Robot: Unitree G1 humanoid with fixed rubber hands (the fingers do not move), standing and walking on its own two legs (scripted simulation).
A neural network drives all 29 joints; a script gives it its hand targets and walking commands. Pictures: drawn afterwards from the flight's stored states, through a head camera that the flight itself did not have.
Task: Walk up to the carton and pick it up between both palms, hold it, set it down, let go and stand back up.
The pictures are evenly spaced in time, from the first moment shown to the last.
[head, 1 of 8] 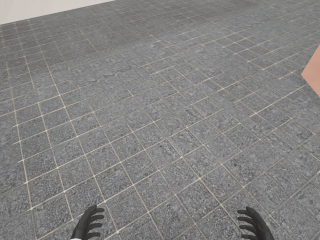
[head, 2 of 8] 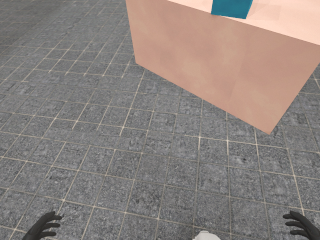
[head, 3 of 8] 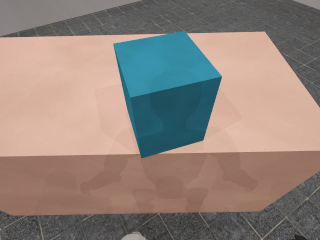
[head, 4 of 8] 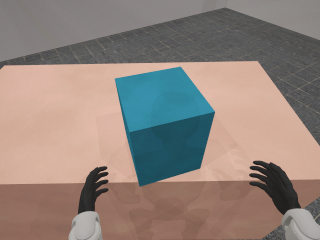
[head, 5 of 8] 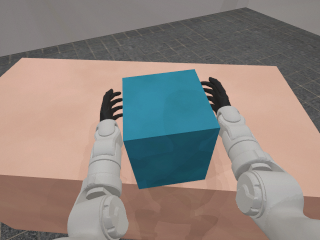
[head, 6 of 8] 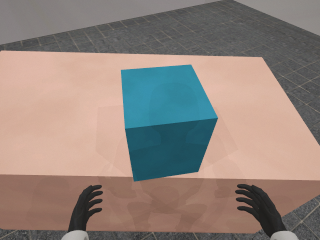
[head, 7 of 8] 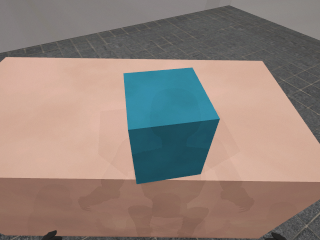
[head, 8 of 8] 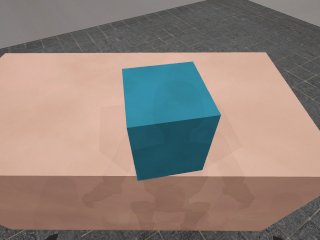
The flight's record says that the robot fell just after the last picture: no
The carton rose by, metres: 0.01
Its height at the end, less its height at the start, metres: +0.00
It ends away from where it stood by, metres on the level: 0.01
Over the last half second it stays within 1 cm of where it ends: yes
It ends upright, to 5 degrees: yes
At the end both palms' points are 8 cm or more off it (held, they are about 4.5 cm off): yes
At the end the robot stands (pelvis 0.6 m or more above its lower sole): yes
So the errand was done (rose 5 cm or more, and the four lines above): no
